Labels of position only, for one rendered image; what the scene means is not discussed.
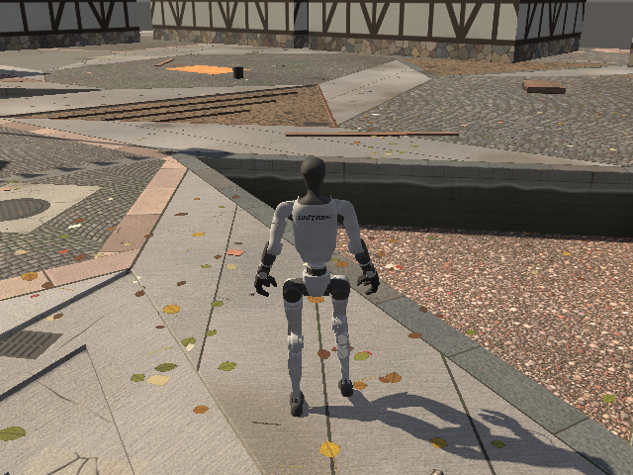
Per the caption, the left robot hand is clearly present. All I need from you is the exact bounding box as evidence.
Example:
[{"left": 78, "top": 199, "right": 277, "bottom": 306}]
[{"left": 254, "top": 274, "right": 277, "bottom": 297}]

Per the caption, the robot left forearm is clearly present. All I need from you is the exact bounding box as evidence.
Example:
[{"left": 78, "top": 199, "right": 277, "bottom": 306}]
[{"left": 256, "top": 240, "right": 276, "bottom": 279}]

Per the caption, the robot right forearm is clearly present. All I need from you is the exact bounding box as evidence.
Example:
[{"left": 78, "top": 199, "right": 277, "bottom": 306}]
[{"left": 355, "top": 238, "right": 376, "bottom": 278}]

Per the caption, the robot right upper arm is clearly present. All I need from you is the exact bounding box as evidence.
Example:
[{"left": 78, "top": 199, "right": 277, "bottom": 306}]
[{"left": 335, "top": 199, "right": 364, "bottom": 254}]

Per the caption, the robot left upper arm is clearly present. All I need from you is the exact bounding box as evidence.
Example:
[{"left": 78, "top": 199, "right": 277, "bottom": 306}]
[{"left": 266, "top": 200, "right": 294, "bottom": 255}]

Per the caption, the left robot shin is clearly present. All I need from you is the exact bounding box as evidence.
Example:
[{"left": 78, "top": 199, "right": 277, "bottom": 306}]
[{"left": 287, "top": 335, "right": 303, "bottom": 403}]

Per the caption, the right robot hand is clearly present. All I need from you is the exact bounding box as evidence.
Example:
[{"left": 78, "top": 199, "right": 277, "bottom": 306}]
[{"left": 357, "top": 271, "right": 380, "bottom": 295}]

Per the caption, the right robot thigh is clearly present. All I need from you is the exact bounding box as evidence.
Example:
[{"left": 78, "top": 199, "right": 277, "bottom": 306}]
[{"left": 329, "top": 275, "right": 350, "bottom": 333}]

